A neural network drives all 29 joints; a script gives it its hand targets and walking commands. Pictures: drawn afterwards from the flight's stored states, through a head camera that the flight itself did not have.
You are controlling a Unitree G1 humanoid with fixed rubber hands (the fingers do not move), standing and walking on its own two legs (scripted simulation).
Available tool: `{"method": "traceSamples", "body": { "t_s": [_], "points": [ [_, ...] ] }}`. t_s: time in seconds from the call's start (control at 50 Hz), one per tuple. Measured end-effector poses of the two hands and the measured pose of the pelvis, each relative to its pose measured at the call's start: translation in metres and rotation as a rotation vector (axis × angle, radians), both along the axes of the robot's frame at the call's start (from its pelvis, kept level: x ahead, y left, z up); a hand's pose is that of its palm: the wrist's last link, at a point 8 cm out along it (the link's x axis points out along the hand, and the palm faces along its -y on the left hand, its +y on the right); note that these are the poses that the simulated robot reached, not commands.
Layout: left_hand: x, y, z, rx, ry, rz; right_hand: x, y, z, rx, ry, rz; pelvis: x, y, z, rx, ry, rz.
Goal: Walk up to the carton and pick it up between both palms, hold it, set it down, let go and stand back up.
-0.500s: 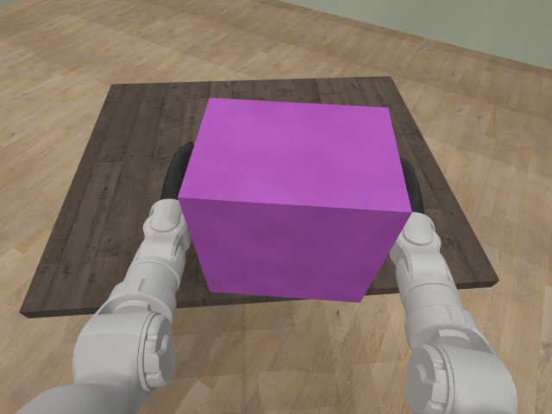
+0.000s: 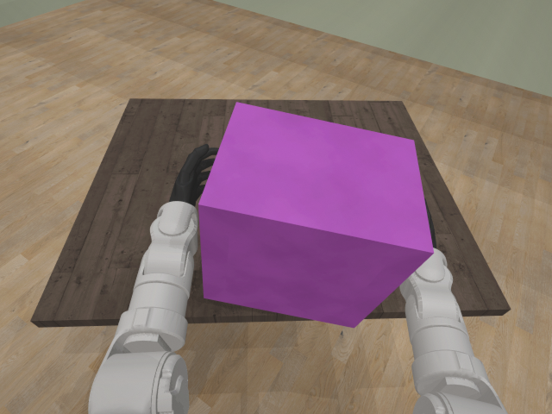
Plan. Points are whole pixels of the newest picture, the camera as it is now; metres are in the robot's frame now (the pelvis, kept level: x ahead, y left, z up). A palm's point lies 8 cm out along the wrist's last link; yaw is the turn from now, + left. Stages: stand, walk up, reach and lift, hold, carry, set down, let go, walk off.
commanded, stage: reach and lift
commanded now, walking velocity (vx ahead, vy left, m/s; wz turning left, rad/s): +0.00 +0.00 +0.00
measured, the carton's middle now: (300, 225) +0.38 -0.05 +0.06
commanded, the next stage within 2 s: none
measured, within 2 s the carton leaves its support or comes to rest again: neither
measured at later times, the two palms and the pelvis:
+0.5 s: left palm (183, 187) +0.36 +0.11 +0.17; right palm (445, 238) +0.30 -0.23 +0.12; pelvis -0.02 +0.01 +0.00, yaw -2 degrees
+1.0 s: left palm (167, 196) +0.35 +0.13 +0.17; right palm (443, 238) +0.30 -0.21 +0.13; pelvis -0.04 -0.01 +0.00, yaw -1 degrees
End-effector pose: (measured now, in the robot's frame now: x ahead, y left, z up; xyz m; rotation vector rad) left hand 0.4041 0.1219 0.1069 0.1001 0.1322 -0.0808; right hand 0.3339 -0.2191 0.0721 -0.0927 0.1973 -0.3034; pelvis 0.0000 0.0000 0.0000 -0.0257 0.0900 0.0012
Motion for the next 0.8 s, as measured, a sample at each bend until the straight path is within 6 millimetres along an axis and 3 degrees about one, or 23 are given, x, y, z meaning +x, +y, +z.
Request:
{"method": "traceSamples", "body": {
  "t_s": [0.24,0.58,0.8],
  "points": [
    [-0.015,0.001,0.023,0.002,-0.071,0.007,-0.011,0.002,0.009,-0.016,-0.072,0.009,-0.002,0.01,0.001,-0.002,-0.056,-0.017],
    [-0.045,-0.013,0.07,-0.037,-0.152,0.017,-0.036,-0.012,0.055,-0.05,-0.157,0.017,-0.021,0.006,0.0,0.002,-0.17,-0.032],
    [-0.053,-0.008,0.071,-0.039,-0.106,0.022,-0.043,-0.008,0.061,-0.039,-0.117,0.023,-0.037,-0.003,0.0,0.01,-0.192,-0.029]
  ]
}}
